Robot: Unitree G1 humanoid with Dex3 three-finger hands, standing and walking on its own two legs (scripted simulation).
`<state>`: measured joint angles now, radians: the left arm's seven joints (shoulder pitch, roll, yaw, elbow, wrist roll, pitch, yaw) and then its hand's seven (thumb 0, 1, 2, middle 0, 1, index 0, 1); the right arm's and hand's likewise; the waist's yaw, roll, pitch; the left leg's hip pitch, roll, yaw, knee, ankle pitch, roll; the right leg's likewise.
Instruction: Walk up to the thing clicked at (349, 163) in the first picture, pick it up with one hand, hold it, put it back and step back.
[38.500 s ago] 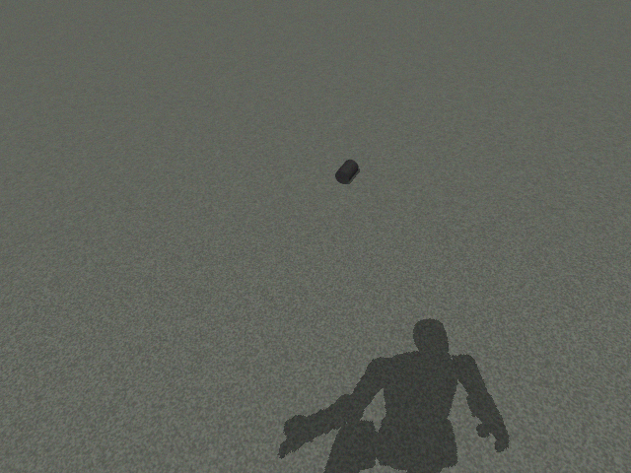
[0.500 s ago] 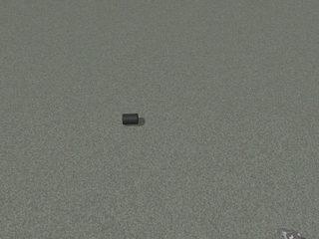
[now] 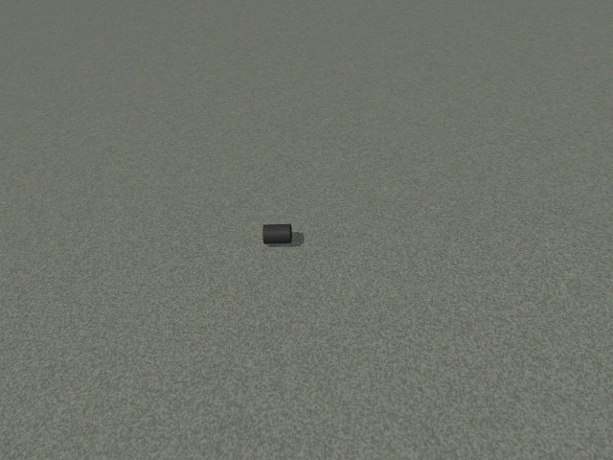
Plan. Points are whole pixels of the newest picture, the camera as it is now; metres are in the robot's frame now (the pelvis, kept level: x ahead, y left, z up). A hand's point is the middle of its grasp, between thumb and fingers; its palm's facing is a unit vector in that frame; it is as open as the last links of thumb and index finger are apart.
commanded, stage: step back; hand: left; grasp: from above
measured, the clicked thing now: (277, 233) +1.12 +0.22 -0.72
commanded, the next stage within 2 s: stand in 0.68 s
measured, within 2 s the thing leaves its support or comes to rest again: neither
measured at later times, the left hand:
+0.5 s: hand out of the picture +0.10 +0.27 -0.13, palm faces +0.05 -0.90 -0.43, open 7.3 cm
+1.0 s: hand out of the picture +0.15 +0.27 -0.14, palm faces +0.02 -0.94 -0.33, open 7.3 cm
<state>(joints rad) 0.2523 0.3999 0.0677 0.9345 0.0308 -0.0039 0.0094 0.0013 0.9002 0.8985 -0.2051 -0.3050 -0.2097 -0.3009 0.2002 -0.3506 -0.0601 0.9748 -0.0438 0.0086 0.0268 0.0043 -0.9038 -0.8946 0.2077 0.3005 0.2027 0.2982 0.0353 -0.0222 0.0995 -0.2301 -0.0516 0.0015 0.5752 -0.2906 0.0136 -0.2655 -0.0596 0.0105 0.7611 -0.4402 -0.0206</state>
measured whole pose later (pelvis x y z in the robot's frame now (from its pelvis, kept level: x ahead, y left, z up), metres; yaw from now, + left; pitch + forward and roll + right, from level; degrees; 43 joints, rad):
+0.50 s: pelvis +0.04 -0.01 +0.00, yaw +2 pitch -2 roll +0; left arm 0.18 0.35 0.06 0.98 0.04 -0.04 0.01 0.00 0.90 0.90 -0.21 -0.31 -0.21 -0.30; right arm 0.22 -0.40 -0.05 1.00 -0.03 0.03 0.02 0.00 -0.90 -0.89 0.21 0.30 0.20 0.30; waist 0.02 0.06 0.07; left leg -0.32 0.02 -0.08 0.78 -0.48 -0.01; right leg -0.29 -0.04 -0.07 0.61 -0.30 -0.01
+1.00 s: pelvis +0.06 +0.02 +0.02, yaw +2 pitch -3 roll +0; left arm 0.07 0.35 0.00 1.09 0.01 -0.01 0.00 0.00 0.90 0.90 -0.20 -0.30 -0.21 -0.30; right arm 0.04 -0.35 -0.01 1.06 -0.01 -0.02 -0.01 0.00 -0.90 -0.89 0.21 0.30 0.20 0.30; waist 0.02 -0.01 0.08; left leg -0.12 0.02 -0.02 0.44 -0.27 -0.02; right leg -0.13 -0.05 -0.01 0.43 -0.24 0.04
